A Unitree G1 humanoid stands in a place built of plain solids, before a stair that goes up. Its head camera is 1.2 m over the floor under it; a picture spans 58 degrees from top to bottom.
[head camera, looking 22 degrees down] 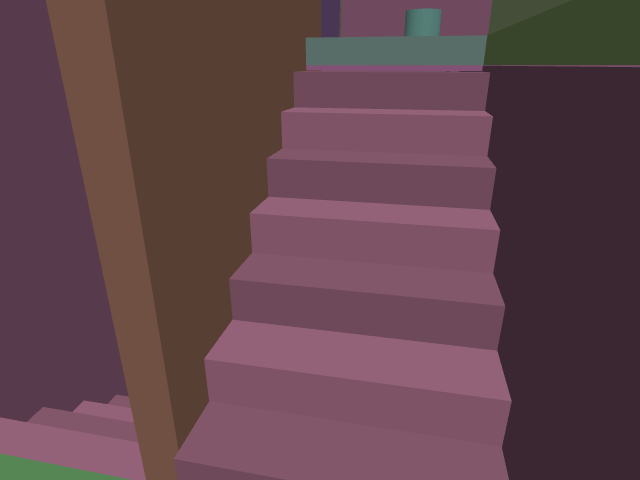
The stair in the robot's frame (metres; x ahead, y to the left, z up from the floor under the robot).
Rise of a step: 0.17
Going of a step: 0.24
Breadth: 0.92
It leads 12 degrees to the right of straight ahead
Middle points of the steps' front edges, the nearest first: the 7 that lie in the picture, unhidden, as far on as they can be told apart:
1.04 -0.08 0.34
1.27 -0.13 0.50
1.50 -0.18 0.67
1.73 -0.22 0.84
1.96 -0.27 1.00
2.19 -0.32 1.17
2.45 -0.37 1.34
